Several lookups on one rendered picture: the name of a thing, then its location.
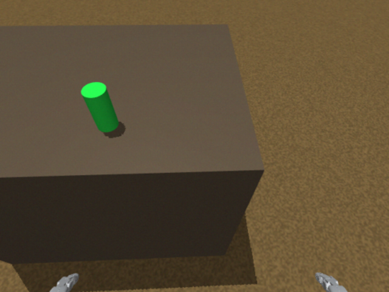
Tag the can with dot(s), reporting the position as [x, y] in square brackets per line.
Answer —
[100, 106]

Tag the left robot hand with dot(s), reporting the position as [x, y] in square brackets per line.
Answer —
[65, 284]

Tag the right robot hand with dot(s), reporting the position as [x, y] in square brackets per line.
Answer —
[329, 283]

